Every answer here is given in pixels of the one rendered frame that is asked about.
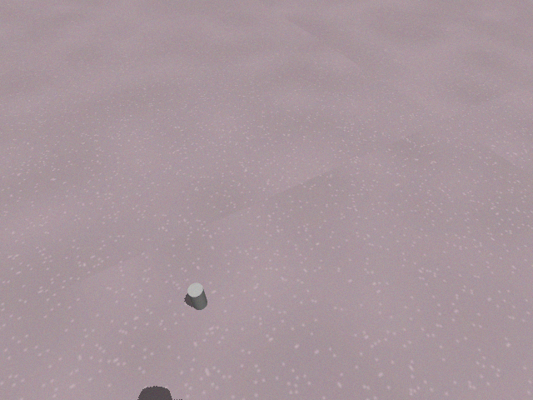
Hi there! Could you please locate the can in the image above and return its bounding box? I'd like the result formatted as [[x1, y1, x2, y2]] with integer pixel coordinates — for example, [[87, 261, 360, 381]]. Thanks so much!
[[187, 282, 207, 310]]

